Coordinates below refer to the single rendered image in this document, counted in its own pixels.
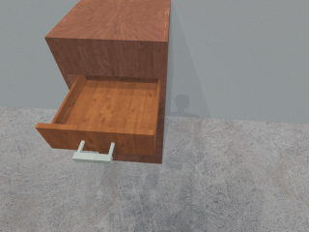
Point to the handle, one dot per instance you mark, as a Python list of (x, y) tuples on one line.
[(92, 157)]

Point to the cabinet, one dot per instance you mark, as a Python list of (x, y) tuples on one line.
[(124, 38)]

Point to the drawer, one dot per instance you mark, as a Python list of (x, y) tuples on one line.
[(102, 109)]

